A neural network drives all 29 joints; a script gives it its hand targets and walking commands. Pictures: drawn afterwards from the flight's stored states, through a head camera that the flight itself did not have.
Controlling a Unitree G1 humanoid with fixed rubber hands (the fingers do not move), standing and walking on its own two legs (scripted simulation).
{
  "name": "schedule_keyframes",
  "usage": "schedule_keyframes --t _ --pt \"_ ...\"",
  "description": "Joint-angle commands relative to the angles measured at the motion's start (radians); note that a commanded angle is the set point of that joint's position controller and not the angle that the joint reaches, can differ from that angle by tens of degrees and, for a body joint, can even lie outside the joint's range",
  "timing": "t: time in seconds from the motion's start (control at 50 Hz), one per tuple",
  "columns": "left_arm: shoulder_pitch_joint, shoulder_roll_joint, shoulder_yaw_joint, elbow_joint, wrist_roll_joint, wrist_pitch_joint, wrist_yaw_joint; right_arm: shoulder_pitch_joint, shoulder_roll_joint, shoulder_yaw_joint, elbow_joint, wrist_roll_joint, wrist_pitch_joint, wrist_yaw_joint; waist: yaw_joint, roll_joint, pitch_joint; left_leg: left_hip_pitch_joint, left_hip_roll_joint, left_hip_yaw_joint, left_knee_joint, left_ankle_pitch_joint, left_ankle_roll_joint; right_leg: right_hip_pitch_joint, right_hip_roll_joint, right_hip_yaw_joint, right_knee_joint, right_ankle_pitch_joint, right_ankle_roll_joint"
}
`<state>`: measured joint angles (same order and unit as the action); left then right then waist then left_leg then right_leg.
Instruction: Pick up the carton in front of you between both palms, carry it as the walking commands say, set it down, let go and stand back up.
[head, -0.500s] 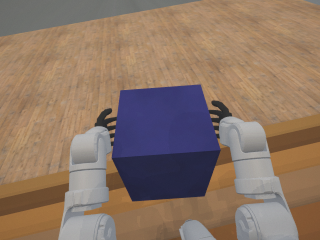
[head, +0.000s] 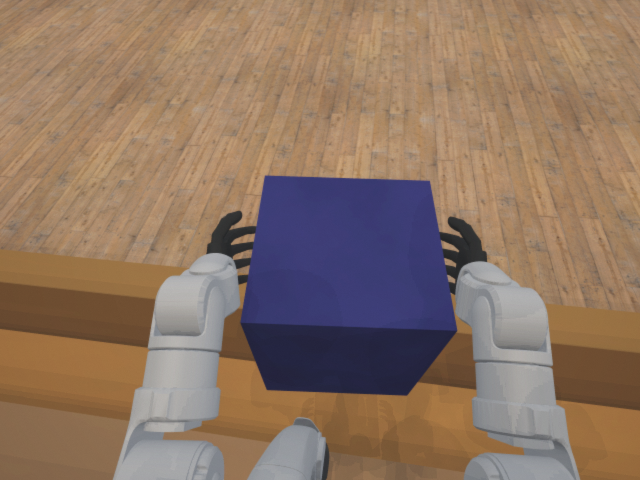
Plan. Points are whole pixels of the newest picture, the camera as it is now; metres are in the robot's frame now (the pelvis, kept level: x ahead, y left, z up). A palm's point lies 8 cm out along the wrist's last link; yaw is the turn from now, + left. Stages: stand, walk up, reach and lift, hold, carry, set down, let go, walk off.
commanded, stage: carry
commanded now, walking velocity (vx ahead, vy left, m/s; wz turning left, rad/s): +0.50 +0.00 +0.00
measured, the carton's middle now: (341, 294) +0.36 +0.04 +0.00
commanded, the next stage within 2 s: none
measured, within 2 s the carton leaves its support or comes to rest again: neither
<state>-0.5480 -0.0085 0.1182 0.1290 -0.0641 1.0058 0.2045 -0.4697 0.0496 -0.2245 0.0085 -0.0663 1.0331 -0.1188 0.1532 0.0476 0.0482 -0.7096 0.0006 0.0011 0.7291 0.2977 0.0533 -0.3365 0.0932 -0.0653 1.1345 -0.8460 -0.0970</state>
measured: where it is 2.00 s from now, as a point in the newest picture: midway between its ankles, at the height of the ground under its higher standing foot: (363, 238)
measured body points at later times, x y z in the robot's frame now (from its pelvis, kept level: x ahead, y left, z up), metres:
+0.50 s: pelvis +0.43 -0.01 -0.26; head +0.41 +0.00 +0.19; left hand +0.76 +0.17 -0.17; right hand +0.80 -0.13 -0.16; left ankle +0.30 +0.09 -0.76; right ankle +0.47 -0.06 -0.97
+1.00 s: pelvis +0.82 +0.03 -0.47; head +0.84 +0.02 -0.02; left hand +1.18 +0.15 -0.41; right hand +1.15 -0.16 -0.40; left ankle +0.76 +0.07 -1.13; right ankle +0.90 -0.11 -1.11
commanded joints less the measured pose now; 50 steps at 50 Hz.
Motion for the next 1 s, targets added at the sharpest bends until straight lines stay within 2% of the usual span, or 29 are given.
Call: schedule_keyframes --t 0.0,0.02,0.04,0.06,0.08,0.1,0.12,0.16,0.2,0.24,0.34,0.38,0.4,0.42,0.44,0.48,0.5,0.54,0.58,0.64,0.7,0.72,0.76,0.78,0.8,0.82,0.88,0.92,0.98 --pt "-0.602 -1.083 -0.690 -0.148 -0.424 -0.007 -0.323 -0.634 0.869 0.675 -0.117 0.277 -0.033 0.154 -0.146 -0.252 -0.503 0.581 -0.080 0.167 -0.007 0.279 0.034 -0.010 -0.141 0.075 0.097 0.887 -0.035" --pt "-0.571 -1.073 -0.690 -0.124 -0.402 -0.002 -0.325 -0.608 0.840 0.674 -0.104 0.273 -0.023 0.159 -0.277 -0.209 -0.549 0.714 -0.060 0.131 -0.081 0.174 0.063 -0.037 -0.165 0.039 0.284 1.112 -0.002" --pt "-0.591 -1.048 -0.677 -0.121 -0.384 0.008 -0.325 -0.568 0.819 0.674 -0.079 0.280 -0.011 0.167 -0.384 0.012 -0.491 0.825 -0.022 0.102 -0.195 0.101 0.112 -0.180 -0.108 -0.006 0.604 0.975 0.043" --pt "-0.578 -1.029 -0.633 -0.103 -0.336 0.018 -0.317 -0.562 0.807 0.682 -0.056 0.304 0.012 0.183 -0.373 0.147 -0.363 0.863 0.101 -0.047 -0.193 0.189 0.150 -0.399 0.024 -0.018 0.862 0.174 0.051" --pt "-0.570 -0.967 -0.581 -0.081 -0.294 0.042 -0.305 -0.594 0.803 0.688 -0.019 0.344 0.024 0.193 -0.200 0.157 -0.453 1.056 0.239 -0.310 0.001 0.400 0.180 -0.604 -0.008 0.157 0.774 0.140 0.062" --pt "-0.537 -0.905 -0.546 -0.067 -0.252 0.059 -0.290 -0.625 0.861 0.723 0.001 0.388 0.030 0.201 -0.217 0.098 -0.475 0.981 0.279 -0.443 -0.034 0.151 0.208 -0.623 -0.068 0.164 0.646 0.240 0.063" --pt "-0.554 -0.891 -0.513 -0.056 -0.222 0.065 -0.280 -0.686 0.891 0.737 -0.003 0.444 0.038 0.212 -0.218 -0.005 -0.387 0.877 0.208 -0.398 0.006 0.047 0.186 -0.688 -0.096 0.182 0.482 0.364 0.065" --pt "-0.549 -0.890 -0.461 -0.070 -0.182 0.064 -0.275 -0.783 0.971 0.770 -0.004 0.523 0.033 0.228 -0.192 -0.095 -0.445 0.691 0.300 -0.579 -0.022 -0.099 0.285 -0.627 -0.123 0.216 0.305 0.422 0.099" --pt "-0.599 -0.925 -0.453 -0.065 -0.163 0.052 -0.284 -0.888 1.051 0.789 -0.015 0.571 0.020 0.242 -0.207 -0.053 -0.413 0.486 0.266 -0.534 -0.061 -0.022 0.286 -0.444 -0.113 0.130 0.145 0.465 0.104" --pt "-0.618 -0.963 -0.467 -0.066 -0.162 0.031 -0.287 -0.900 1.108 0.792 0.002 0.590 0.005 0.250 -0.234 -0.116 -0.413 0.484 0.112 -0.348 0.177 -0.297 0.147 -0.456 -0.120 0.121 -0.076 0.946 0.065" --pt "-0.680 -1.007 -0.546 -0.148 -0.211 0.024 -0.276 -0.793 1.104 0.740 0.047 0.562 -0.019 0.249 -0.259 0.058 -0.365 0.301 -0.010 -0.117 0.276 -0.452 0.129 -0.022 -0.031 -0.045 -0.536 1.260 0.053" --pt "-0.625 -0.988 -0.560 -0.137 -0.211 0.033 -0.276 -0.694 1.091 0.722 0.092 0.513 -0.017 0.245 -0.062 0.123 -0.537 0.285 0.055 0.010 0.622 -0.082 0.046 0.301 -0.028 -0.093 -0.429 1.269 0.000" --pt "-0.594 -0.979 -0.556 -0.117 -0.215 0.036 -0.282 -0.687 1.088 0.714 0.099 0.489 -0.012 0.245 0.051 -0.056 -0.512 0.167 0.034 0.058 0.904 -0.004 -0.007 0.449 -0.043 -0.081 -0.550 1.204 -0.044" --pt "-0.570 -0.975 -0.559 -0.096 -0.224 0.043 -0.294 -0.703 1.065 0.688 0.108 0.452 -0.013 0.239 0.115 -0.195 -0.379 -0.003 -0.085 0.088 1.271 -0.712 -0.030 0.460 -0.169 0.073 -0.667 1.158 -0.123" --pt "-0.575 -0.969 -0.557 -0.037 -0.247 0.048 -0.302 -0.660 1.024 0.643 0.155 0.415 0.003 0.229 -0.032 -0.261 -0.438 -0.274 -0.125 -0.039 1.282 -1.008 -0.031 0.711 -0.298 0.332 -0.400 1.572 -0.140" --pt "-0.639 -1.047 -0.621 -0.021 -0.335 0.032 -0.321 -0.587 0.942 0.545 0.201 0.308 0.007 0.213 -0.058 -0.085 -0.409 -0.400 -0.014 -0.119 0.920 -0.820 -0.022 0.608 -0.310 0.482 -0.394 1.240 -0.152" --pt "-0.683 -1.084 -0.639 -0.020 -0.372 0.020 -0.331 -0.561 0.944 0.519 0.218 0.287 0.002 0.210 -0.056 -0.065 -0.488 -0.396 0.004 -0.175 0.892 -0.813 -0.026 0.567 -0.376 0.632 -0.375 1.060 -0.227" --pt "-0.820 -1.186 -0.688 -0.075 -0.439 -0.010 -0.350 -0.629 0.942 0.499 0.153 0.252 -0.028 0.212 -0.080 0.015 -0.418 -0.212 0.022 -0.111 0.551 -0.722 -0.059 0.263 -0.373 0.674 -0.456 1.046 -0.234" --pt "-0.868 -1.217 -0.692 -0.079 -0.472 -0.030 -0.357 -0.688 0.961 0.526 0.115 0.272 -0.053 0.213 -0.088 -0.055 -0.448 -0.101 0.016 -0.058 0.589 -0.467 -0.030 0.176 -0.335 0.573 -0.375 1.136 -0.177" --pt "-0.798 -1.226 -0.680 -0.075 -0.472 -0.051 -0.358 -0.675 0.997 0.581 0.071 0.289 -0.081 0.205 -0.043 -0.026 -0.442 0.054 -0.034 0.039 0.126 0.084 -0.005 0.093 -0.125 0.296 -0.174 0.728 -0.085" --pt "-0.672 -1.204 -0.656 -0.066 -0.430 -0.064 -0.349 -0.705 0.993 0.662 -0.028 0.318 -0.080 0.190 -0.035 -0.191 -0.405 0.374 -0.067 0.099 -0.143 0.147 -0.005 -0.015 -0.087 0.172 -0.105 0.701 -0.075" --pt "-0.634 -1.182 -0.649 -0.054 -0.426 -0.060 -0.346 -0.709 0.984 0.680 -0.050 0.320 -0.074 0.188 -0.126 -0.240 -0.486 0.578 -0.097 0.182 0.029 0.265 0.019 -0.077 -0.115 0.080 0.055 0.844 -0.034" --pt "-0.619 -1.145 -0.645 -0.075 -0.385 -0.049 -0.334 -0.652 0.940 0.693 -0.067 0.334 -0.060 0.187 -0.353 -0.057 -0.510 0.835 -0.052 0.123 -0.143 0.090 0.094 -0.202 -0.117 0.002 0.516 1.086 0.047" --pt "-0.591 -1.114 -0.607 -0.064 -0.345 -0.043 -0.324 -0.636 0.929 0.710 -0.054 0.361 -0.046 0.197 -0.413 0.096 -0.393 0.853 0.050 -0.007 -0.232 0.030 0.157 -0.354 -0.002 -0.017 0.828 0.387 0.071" --pt "-0.549 -1.061 -0.558 -0.037 -0.297 -0.020 -0.310 -0.629 0.902 0.720 -0.004 0.386 -0.034 0.200 -0.262 0.132 -0.440 1.045 0.199 -0.281 -0.010 0.408 0.192 -0.579 0.011 0.129 0.776 0.146 0.085" --pt "-0.481 -0.984 -0.516 0.002 -0.238 -0.002 -0.293 -0.634 0.931 0.745 0.027 0.420 -0.027 0.206 -0.237 0.097 -0.497 1.070 0.261 -0.471 -0.012 0.240 0.243 -0.655 -0.046 0.166 0.642 0.218 0.073" --pt "-0.460 -0.909 -0.416 0.003 -0.139 0.001 -0.279 -0.745 1.032 0.792 0.039 0.537 -0.029 0.235 -0.236 -0.120 -0.479 0.804 0.296 -0.667 0.004 -0.065 0.322 -0.674 -0.112 0.227 0.310 0.391 0.094" --pt "-0.533 -0.927 -0.413 -0.017 -0.118 -0.015 -0.286 -0.879 1.099 0.818 -0.001 0.590 -0.041 0.250 -0.230 -0.098 -0.417 0.556 0.259 -0.613 -0.057 -0.007 0.303 -0.470 -0.106 0.163 0.121 0.425 0.106" --pt "-0.617 -0.969 -0.466 -0.077 -0.145 -0.038 -0.284 -0.898 1.139 0.806 0.014 0.612 -0.056 0.259 -0.270 -0.046 -0.430 0.553 0.076 -0.364 0.185 -0.270 0.157 -0.453 -0.091 0.103 -0.115 0.982 0.058"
